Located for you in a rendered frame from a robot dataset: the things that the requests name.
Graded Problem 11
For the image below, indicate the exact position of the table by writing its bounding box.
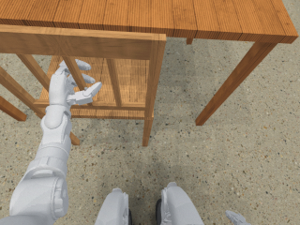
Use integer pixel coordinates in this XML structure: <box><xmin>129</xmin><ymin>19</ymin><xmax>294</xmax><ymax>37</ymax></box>
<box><xmin>0</xmin><ymin>0</ymin><xmax>299</xmax><ymax>126</ymax></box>

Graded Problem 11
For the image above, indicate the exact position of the right robot hand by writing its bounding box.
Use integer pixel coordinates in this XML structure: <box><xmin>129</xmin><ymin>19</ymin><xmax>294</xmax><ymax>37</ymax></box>
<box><xmin>225</xmin><ymin>210</ymin><xmax>251</xmax><ymax>225</ymax></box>

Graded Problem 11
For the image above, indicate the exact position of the left robot hand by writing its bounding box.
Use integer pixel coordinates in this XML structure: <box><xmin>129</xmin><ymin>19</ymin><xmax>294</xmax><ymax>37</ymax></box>
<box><xmin>49</xmin><ymin>59</ymin><xmax>102</xmax><ymax>110</ymax></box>

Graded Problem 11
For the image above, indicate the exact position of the robot left upper arm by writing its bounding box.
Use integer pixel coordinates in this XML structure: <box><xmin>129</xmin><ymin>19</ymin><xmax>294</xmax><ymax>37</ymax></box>
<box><xmin>0</xmin><ymin>176</ymin><xmax>69</xmax><ymax>225</ymax></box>

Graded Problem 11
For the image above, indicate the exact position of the left robot forearm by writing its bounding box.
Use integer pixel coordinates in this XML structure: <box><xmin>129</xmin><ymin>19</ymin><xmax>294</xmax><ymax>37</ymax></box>
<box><xmin>9</xmin><ymin>104</ymin><xmax>72</xmax><ymax>216</ymax></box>

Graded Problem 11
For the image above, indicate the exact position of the chair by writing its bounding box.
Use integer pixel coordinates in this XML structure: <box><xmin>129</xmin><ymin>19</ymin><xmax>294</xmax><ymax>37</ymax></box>
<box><xmin>0</xmin><ymin>24</ymin><xmax>167</xmax><ymax>147</ymax></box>

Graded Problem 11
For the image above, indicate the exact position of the left robot thigh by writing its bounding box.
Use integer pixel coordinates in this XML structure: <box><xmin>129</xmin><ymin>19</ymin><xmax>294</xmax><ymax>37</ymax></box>
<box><xmin>94</xmin><ymin>191</ymin><xmax>129</xmax><ymax>225</ymax></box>

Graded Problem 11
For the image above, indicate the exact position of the robot left shin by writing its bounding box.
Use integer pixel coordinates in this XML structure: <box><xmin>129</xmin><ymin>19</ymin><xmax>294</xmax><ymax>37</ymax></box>
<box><xmin>112</xmin><ymin>187</ymin><xmax>128</xmax><ymax>225</ymax></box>

